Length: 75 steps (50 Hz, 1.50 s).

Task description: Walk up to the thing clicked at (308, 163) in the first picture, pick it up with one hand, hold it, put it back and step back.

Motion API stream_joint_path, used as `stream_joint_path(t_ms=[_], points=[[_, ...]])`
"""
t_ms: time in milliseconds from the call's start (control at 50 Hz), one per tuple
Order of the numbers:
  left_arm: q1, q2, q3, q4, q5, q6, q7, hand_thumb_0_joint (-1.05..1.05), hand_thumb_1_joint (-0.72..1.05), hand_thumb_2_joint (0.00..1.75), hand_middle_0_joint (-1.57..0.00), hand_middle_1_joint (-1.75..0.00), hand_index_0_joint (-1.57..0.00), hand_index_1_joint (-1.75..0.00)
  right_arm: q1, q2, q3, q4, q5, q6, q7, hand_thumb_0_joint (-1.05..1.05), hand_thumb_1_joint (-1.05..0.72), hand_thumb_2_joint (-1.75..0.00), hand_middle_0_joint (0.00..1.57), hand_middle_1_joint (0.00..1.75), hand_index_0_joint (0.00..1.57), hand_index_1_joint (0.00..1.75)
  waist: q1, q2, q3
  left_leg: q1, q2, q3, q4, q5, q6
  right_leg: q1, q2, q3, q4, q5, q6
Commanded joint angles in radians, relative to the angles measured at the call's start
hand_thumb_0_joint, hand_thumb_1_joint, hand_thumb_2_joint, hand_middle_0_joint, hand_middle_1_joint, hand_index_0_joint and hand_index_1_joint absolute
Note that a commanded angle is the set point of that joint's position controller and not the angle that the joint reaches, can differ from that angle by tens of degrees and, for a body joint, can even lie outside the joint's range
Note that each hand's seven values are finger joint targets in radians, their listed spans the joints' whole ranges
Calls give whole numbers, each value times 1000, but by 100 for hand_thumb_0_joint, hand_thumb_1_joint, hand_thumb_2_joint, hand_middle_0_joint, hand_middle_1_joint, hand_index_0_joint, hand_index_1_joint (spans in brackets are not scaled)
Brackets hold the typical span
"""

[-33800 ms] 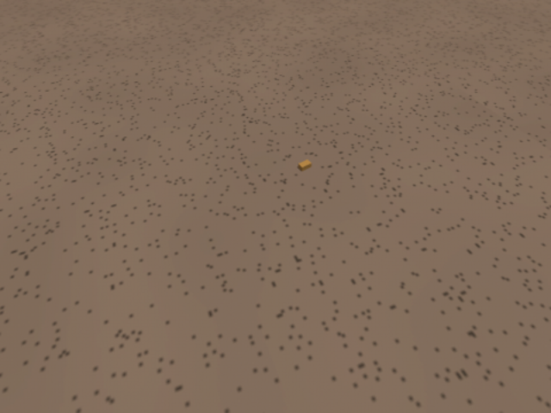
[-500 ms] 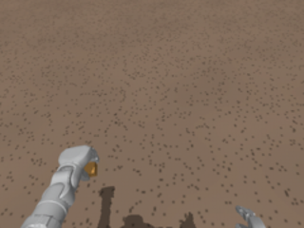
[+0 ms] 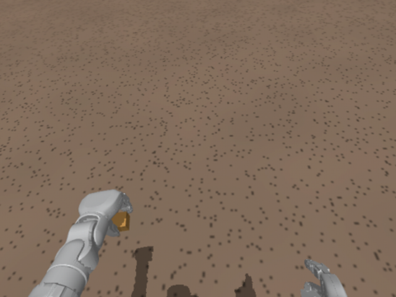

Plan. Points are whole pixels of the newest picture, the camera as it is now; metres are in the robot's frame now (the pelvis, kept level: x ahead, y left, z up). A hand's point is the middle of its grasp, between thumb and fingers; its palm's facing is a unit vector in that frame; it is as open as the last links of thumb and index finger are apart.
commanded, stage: hold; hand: left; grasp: from above
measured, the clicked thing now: (114, 222) +0.31 +0.23 -0.08
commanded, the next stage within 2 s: crouch in 0.68 s
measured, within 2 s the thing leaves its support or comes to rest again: neither
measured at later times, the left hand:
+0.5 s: hand (111, 220) +0.30 +0.22 -0.03, palm faces -0.43 -0.09 -0.90, open 6.7 cm
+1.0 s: hand (112, 222) +0.30 +0.22 -0.05, palm faces -0.44 -0.07 -0.90, open 6.7 cm
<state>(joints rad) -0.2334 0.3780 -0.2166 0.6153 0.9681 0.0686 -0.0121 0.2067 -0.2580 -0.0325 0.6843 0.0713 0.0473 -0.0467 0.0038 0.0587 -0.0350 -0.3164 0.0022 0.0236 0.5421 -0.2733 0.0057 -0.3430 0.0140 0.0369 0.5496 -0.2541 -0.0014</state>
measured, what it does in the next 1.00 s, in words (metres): stands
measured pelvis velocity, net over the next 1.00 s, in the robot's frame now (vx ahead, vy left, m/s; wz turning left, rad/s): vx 0.01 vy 0.00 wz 0.00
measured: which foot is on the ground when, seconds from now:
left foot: down 0.00-1.00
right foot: down 0.00-1.00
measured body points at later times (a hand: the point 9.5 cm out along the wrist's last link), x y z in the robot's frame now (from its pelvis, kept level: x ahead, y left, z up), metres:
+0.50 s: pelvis +0.01 +0.00 +0.00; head +0.02 -0.03 +0.45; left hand +0.32 +0.22 +0.02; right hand +0.15 -0.25 -0.11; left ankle +0.00 +0.12 -0.73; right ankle +0.02 -0.12 -0.73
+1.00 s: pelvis +0.01 +0.00 +0.00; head +0.02 -0.02 +0.45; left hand +0.32 +0.22 +0.00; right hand +0.14 -0.25 -0.12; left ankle +0.00 +0.12 -0.73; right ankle +0.02 -0.12 -0.73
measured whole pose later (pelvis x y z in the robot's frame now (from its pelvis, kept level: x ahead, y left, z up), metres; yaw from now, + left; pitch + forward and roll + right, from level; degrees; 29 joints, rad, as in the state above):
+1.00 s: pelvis +0.01 +0.00 +0.00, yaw +0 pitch +3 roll +0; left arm -0.27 0.36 -0.22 0.71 0.99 0.04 0.04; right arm 0.21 -0.25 -0.03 0.68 0.07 0.07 -0.04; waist 0.00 0.04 -0.02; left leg -0.28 0.00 0.02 0.49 -0.25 0.01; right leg -0.31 0.01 0.04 0.50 -0.24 0.00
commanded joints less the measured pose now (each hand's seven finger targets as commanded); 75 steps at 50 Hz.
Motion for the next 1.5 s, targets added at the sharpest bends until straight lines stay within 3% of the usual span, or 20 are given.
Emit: stream_joint_path(t_ms=[0, 160, 200, 240, 420, 520, 580, 680, 700, 740, 780, 820, 940, 1060, 1080, 1200, 1220, 1340, 1380, 1480], points=[[-339, 217, 104, -214, 2, -7, 34, 0, 84, 9, -109, -33, -116, -25, -84, -129, -35, -131, 0, -48, -9, 0, -89, -90, 20, 30, 20, 30, -2, -34, -228, 113, -17, -10, -81, 175, 11, 93, 21, -12, -89, 137, -12], [-317, 228, 121, -188, 7, -2, 21, 0, 83, 10, -108, -33, -116, -25, -88, -123, -33, -131, 3, -45, -11, 0, -90, -90, 20, 30, 20, 30, 8, -51, -219, 125, -26, -2, -88, 209, 16, 119, 13, -9, -110, 178, -6], [-325, 198, 85, -221, -1, -5, 7, 0, 83, 10, -108, -34, -116, -26, -91, -119, -30, -136, 2, -47, -11, 0, -90, -90, 20, 30, 20, 30, -1, -78, -228, 130, -26, -2, -88, 209, 21, 126, 11, -7, -117, 186, 0], [-310, 202, 89, -204, -3, -5, 0, 0, 84, 9, -109, -32, -117, -24, -97, -120, -30, -137, 3, -46, -13, 0, -90, -90, 20, 30, 20, 30, -3, -50, -209, 138, -28, 3, -93, 204, 19, 113, 9, -6, -123, 178, -3], [-329, 217, 113, -209, 12, -2, 30, 0, 86, 11, -111, -33, -118, -26, -93, -119, -32, -139, 4, -35, -11, 0, -90, -90, 20, 30, 20, 30, 10, -49, -219, 149, -25, 1, -104, 229, 15, 135, 13, -13, -124, 195, -8], [-340, 198, 89, -200, 14, 1, 26, 0, 86, 14, -112, -33, -119, -26, -92, -119, -33, -134, 4, -31, -10, 0, -90, -90, 20, 30, 20, 30, -5, -53, -219, 163, -26, 5, -105, 230, 19, 128, 9, -9, -131, 204, -5], [-324, 219, 111, -193, 12, -4, 26, 0, 86, 14, -111, -34, -118, -27, -89, -118, -34, -134, 4, -29, -10, 0, -89, -90, 20, 30, 20, 30, 9, -48, -224, 158, -24, 3, -111, 229, 17, 144, 12, -13, -132, 196, -9], [-364, 202, 83, -193, 10, -9, 27, 0, 86, 12, -110, -36, -117, -28, -76, -120, -37, -129, 4, -27, -10, 0, -90, -90, 20, 30, 20, 30, -5, -40, -235, 171, -20, 2, -109, 263, 15, 140, 15, -16, -125, 230, -12], [-366, 217, 102, -184, 14, -10, 30, 0, 87, 12, -110, -36, -118, -28, -73, -123, -39, -130, 4, -28, -10, 0, -90, -90, 20, 30, 20, 30, 1, -33, -236, 169, -21, 2, -111, 262, 14, 144, 15, -17, -126, 227, -13], [-334, 197, 88, -170, 13, -9, 31, 0, 86, 13, -110, -36, -117, -28, -75, -121, -40, -131, 6, -26, -10, 0, -90, -90, 20, 30, 20, 30, 5, -39, -232, 172, -21, 2, -113, 271, 13, 147, 16, -20, -126, 231, -14], [-349, 191, 79, -190, 10, -6, 36, 0, 80, 11, -103, -29, -112, -21, -73, -123, -40, -132, 6, -26, -10, 0, -87, -89, 20, 30, 20, 30, 4, -34, -242, 179, -18, 1, -113, 285, 12, 149, 18, -22, -122, 246, -16], [-300, 180, 81, -147, 9, -2, 43, 0, 84, 18, -115, -23, -119, -19, -69, -124, -41, -134, 6, -23, -9, 0, -87, -89, 20, 30, 20, 30, 1, -58, -208, 164, -16, 0, -116, 272, 12, 139, 19, -25, -128, 228, -17], [-318, 168, 82, -42, 37, -31, 104, 0, 85, 17, -116, -20, -120, -17, -45, -126, -43, -119, -3, -18, -3, 0, -87, -89, 20, 30, 20, 30, -17, -87, -171, 108, -24, 1, -82, 221, 14, 79, 11, -20, -106, 185, -14], [-491, 161, 80, 131, 91, -68, 227, 0, 90, 12, -118, -22, -123, -17, 25, -134, -56, -63, -30, -18, 15, 0, -88, -89, 20, 30, 20, 30, -60, -66, -234, -61, -28, 5, 105, 176, 6, -100, 12, -16, 58, 158, -15], [-521, 129, 62, 171, 101, -71, 248, 0, 90, 12, -118, -22, -123, -17, 42, -134, -60, -57, -35, -22, 18, 0, -88, -89, 20, 30, 20, 30, -80, -69, -262, -102, -26, 3, 155, 169, 5, -148, 13, -17, 109, 155, -17], [-668, 137, 85, 371, 160, -87, 353, 0, 89, 12, -118, -23, -123, -18, 112, -154, -80, -50, -61, -45, 35, 0, -88, -89, 20, 30, 20, 30, -101, -34, -409, -403, -20, -3, 447, 104, 3, -440, 19, -32, 385, 82, -29], [-709, 169, 102, 380, 168, -86, 367, 0, 89, 14, -119, -24, -124, -19, 118, -154, -80, -52, -63, -47, 35, 0, -89, -89, 20, 30, 20, 30, -99, -16, -441, -459, -26, -1, 485, 71, 5, -469, 18, -30, 415, 61, -28], [-858, 207, 129, 463, 160, -74, 407, 0, 87, 19, -119, -26, -123, -22, 155, -170, -84, -44, -82, -68, 28, 0, -89, -89, 20, 30, 20, 30, -141, 30, -582, -695, -17, -33, 662, -94, 8, -699, 18, -45, 614, -72, -37], [-870, 251, 156, 488, 162, -67, 412, 0, 83, 20, -116, -24, -120, -21, 162, -179, -85, -46, -86, -73, 24, 0, -88, -89, 20, 30, 20, 30, -136, 38, -639, -754, -18, -43, 713, -118, 7, -745, 18, -53, 680, -96, -41], [-972, 278, 174, 523, 145, -53, 403, 0, 76, 15, -112, -21, -116, -17, 168, -180, -79, -32, -100, -84, 20, 0, -89, -89, 20, 30, 20, 30, -174, 61, -676, -902, -15, -62, 809, -234, 8, -903, 16, -66, 797, -194, -47]])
